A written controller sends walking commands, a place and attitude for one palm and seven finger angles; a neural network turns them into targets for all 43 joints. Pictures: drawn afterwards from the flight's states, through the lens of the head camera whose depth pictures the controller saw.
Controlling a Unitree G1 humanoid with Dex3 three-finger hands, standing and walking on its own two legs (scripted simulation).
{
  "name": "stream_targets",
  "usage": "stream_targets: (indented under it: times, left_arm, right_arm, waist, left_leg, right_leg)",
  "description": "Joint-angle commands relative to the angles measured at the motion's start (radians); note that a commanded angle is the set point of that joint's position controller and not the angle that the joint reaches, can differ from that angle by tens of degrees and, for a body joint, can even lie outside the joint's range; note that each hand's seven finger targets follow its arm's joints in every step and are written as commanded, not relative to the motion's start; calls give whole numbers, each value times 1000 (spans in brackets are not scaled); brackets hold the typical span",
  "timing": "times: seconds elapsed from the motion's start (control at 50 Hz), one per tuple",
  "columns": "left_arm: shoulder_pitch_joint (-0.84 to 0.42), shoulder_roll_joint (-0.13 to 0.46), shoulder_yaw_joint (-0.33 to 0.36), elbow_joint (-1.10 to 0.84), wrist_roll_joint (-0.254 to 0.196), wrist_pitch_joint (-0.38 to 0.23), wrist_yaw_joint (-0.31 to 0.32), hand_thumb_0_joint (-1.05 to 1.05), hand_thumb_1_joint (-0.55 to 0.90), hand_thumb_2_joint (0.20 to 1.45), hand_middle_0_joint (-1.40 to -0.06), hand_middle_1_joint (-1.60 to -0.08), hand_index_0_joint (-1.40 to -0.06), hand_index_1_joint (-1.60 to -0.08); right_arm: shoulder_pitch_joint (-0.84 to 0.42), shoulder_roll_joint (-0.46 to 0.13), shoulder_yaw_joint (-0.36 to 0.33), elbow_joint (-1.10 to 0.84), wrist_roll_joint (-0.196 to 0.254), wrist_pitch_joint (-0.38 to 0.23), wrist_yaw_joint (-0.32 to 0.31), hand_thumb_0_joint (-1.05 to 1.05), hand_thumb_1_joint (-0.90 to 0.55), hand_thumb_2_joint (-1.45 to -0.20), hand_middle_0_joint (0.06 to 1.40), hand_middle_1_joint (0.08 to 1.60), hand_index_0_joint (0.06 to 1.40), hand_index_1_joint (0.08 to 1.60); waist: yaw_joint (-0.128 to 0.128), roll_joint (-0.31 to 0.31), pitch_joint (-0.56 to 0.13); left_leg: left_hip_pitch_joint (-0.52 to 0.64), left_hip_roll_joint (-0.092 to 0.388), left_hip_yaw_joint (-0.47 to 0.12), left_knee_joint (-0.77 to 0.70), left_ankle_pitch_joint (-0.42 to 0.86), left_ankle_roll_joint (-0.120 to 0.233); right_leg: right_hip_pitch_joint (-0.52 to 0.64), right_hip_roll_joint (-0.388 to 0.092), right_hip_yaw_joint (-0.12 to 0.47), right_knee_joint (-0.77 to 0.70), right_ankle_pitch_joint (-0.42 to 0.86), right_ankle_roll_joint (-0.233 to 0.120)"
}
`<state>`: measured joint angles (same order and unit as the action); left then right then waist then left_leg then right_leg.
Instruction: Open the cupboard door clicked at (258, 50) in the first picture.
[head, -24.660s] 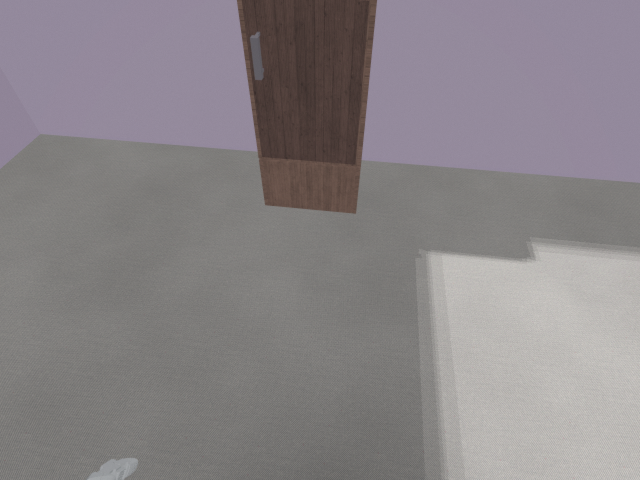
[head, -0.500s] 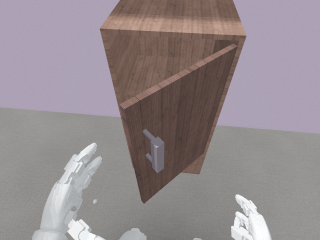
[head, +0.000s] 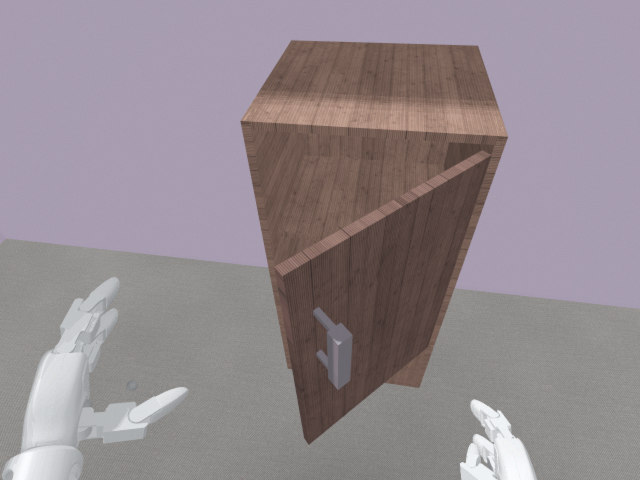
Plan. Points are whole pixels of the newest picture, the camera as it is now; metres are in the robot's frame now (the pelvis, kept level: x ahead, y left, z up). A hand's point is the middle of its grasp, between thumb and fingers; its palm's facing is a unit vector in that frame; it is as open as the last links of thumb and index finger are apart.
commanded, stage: draw the hand back to the body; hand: left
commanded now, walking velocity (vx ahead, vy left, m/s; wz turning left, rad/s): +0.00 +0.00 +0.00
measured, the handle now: (330, 347) +0.32 +0.03 -0.03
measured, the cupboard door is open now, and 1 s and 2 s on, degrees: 47 47 47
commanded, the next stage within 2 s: step back with the hand held close in 0.70 s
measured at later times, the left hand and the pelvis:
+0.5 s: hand (83, 326) +0.20 +0.24 +0.18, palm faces +0.44 -0.80 -0.40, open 7.8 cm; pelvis +0.01 -0.02 +0.02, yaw -1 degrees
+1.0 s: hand (87, 341) +0.19 +0.23 +0.17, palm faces +0.39 -0.79 -0.47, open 7.4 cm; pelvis -0.01 -0.03 +0.03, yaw +0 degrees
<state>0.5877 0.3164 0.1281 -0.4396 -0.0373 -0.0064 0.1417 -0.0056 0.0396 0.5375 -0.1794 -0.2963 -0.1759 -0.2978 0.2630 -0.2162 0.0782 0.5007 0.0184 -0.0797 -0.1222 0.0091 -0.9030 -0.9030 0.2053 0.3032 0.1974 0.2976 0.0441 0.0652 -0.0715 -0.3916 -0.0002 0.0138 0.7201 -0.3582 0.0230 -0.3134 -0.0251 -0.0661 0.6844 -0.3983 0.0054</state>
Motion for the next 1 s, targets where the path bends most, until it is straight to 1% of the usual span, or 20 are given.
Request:
stream_targets:
  times: [0.0,0.08,0.12,0.18,0.22,0.3,0.34,0.38,0.42,0.5,0.56,0.62,0.74,0.76,0.8,0.82,0.84,0.86,0.94,0.98]
  left_arm:
    - [-62,149,156,-226,-3,-73,25,0,375,675,-181,-300,-181,-300]
    - [-79,162,206,-199,-13,-71,15,0,515,735,-186,-300,-186,-300]
    - [-104,180,235,-201,-16,-76,12,0,585,765,-189,-300,-189,-300]
    - [-139,201,277,-221,-22,-83,10,0,690,810,-192,-300,-192,-300]
    - [-161,223,308,-213,-25,-87,11,0,760,840,-195,-300,-195,-300]
    - [-204,249,355,-234,-30,-102,12,0,900,900,-200,-300,-200,-300]
    - [-159,185,304,-159,-34,-93,-2,0,900,900,-200,-300,-200,-300]
    - [-151,159,281,-125,-38,-89,-11,0,900,900,-200,-300,-200,-300]
    - [-155,168,281,-111,-37,-90,-15,0,900,900,-200,-300,-200,-300]
    - [-180,217,322,-171,-36,-108,-12,0,900,900,-200,-300,-200,-300]
    - [-197,243,338,-218,-33,-120,-7,0,900,900,-200,-300,-200,-300]
    - [-207,240,332,-207,-31,-118,-5,0,900,900,-200,-300,-200,-300]
    - [-179,194,306,-108,-41,-118,-15,0,900,900,-200,-300,-200,-300]
    - [-196,193,301,-120,-40,-122,-18,0,900,900,-200,-300,-200,-300]
    - [-274,233,325,-150,-39,-137,-14,0,900,900,-200,-300,-200,-300]
    - [-434,404,482,-198,-14,-191,2,0,900,900,-200,-300,-200,-300]
    - [-251,288,404,-88,-26,-184,-13,0,900,900,-200,-300,-200,-300]
    - [-173,255,369,-75,-27,-172,-21,0,900,900,-200,-300,-200,-300]
    - [-57,232,355,-152,-29,-173,-21,0,900,900,-200,-300,-200,-300]
    - [-34,250,370,-203,-32,-171,-13,0,900,900,-200,-300,-200,-300]
  right_arm:
    - [-127,-104,-54,-140,-3,-73,-1,0,-900,-900,200,300,200,300]
    - [-153,-103,-58,-111,-6,-69,8,0,-900,-900,200,300,200,300]
    - [-165,-108,-64,-100,-7,-68,10,0,-900,-900,200,300,200,300]
    - [-173,-106,-66,-89,-10,-65,14,0,-900,-900,200,300,200,300]
    - [-182,-109,-67,-77,-12,-67,16,0,-900,-900,200,300,200,300]
    - [-186,-107,-72,-63,-14,-69,19,0,-900,-900,200,300,200,300]
    - [-189,-108,-76,-54,-14,-64,25,0,-900,-900,200,300,200,300]
    - [-189,-113,-82,-53,-14,-54,31,0,-900,-900,200,300,200,300]
    - [-197,-121,-91,-53,-13,-47,32,0,-900,-900,200,300,200,300]
    - [-209,-114,-93,-57,-18,-47,27,0,-900,-900,200,300,200,300]
    - [-216,-107,-90,-51,-20,-57,22,0,-900,-900,200,300,200,300]
    - [-218,-106,-90,-39,-17,-66,19,0,-900,-900,200,300,200,300]
    - [-221,-107,-96,-26,-16,-63,19,0,-900,-900,200,300,200,300]
    - [-223,-108,-97,-28,-15,-62,21,0,-900,-900,200,300,200,300]
    - [-229,-111,-98,-23,-16,-67,19,0,-900,-900,200,300,200,300]
    - [-197,-117,-88,-55,-7,-44,24,0,-900,-900,200,300,200,300]
    - [-212,-117,-105,-32,-16,-29,24,0,-900,-900,200,300,200,300]
    - [-216,-122,-111,-39,-16,-17,30,0,-900,-900,200,300,200,300]
    - [-209,-130,-121,-66,-14,21,35,0,-900,-900,200,300,200,300]
    - [-204,-132,-126,-77,-11,34,34,0,-900,-900,200,300,200,300]
  waist:
    - [4,-25,-48]
    - [12,-19,-15]
    - [15,-47,-13]
    - [20,12,-23]
    - [24,0,-5]
    - [25,34,-19]
    - [20,20,28]
    - [16,-30,47]
    - [18,-59,47]
    - [28,-47,-14]
    - [29,7,-38]
    - [24,27,7]
    - [21,-43,80]
    - [20,-24,77]
    - [18,-35,55]
    - [-23,15,152]
    - [-23,-106,113]
    - [-24,-124,99]
    - [-32,-24,-20]
    - [-34,-22,-72]
  left_leg:
    - [162,20,-47,-195,243,-4]
    - [203,20,-31,-229,329,-6]
    - [224,23,-31,-249,343,-7]
    - [259,20,-22,-273,364,-8]
    - [268,21,-24,-288,367,-9]
    - [304,18,-18,-305,391,-10]
    - [304,19,-9,-311,397,-9]
    - [303,22,-10,-324,375,-6]
    - [307,22,-5,-331,354,-3]
    - [334,11,4,-330,360,4]
    - [352,5,8,-324,374,3]
    - [351,6,10,-327,357,-1]
    - [342,9,12,-346,308,3]
    - [344,8,11,-349,297,3]
    - [354,5,11,-349,283,6]
    - [285,16,-6,-319,228,13]
    - [272,18,-20,-276,250,14]
    - [288,17,-7,-260,275,14]
    - [290,36,-4,-274,406,8]
    - [292,42,1,-270,436,5]
  right_leg:
    - [40,16,5,-167,244,-26]
    - [101,15,7,-210,327,-24]
    - [125,20,7,-234,343,-25]
    - [157,18,14,-254,363,-25]
    - [172,22,12,-276,374,-28]
    - [197,24,18,-295,396,-27]
    - [187,23,18,-309,409,-23]
    - [184,27,16,-323,393,-18]
    - [192,28,19,-339,383,-18]
    - [224,23,32,-346,410,-14]
    - [237,18,37,-353,437,-16]
    - [217,19,38,-376,416,-17]
    - [184,22,44,-407,351,-7]
    - [183,22,46,-410,332,-7]
    - [183,20,52,-421,314,-6]
    - [94,-28,97,-471,344,-3]
    - [90,-48,91,-467,362,4]
    - [80,-55,94,-464,408,9]
    - [144,-53,60,-371,507,11]
    - [158,-50,60,-349,523,13]
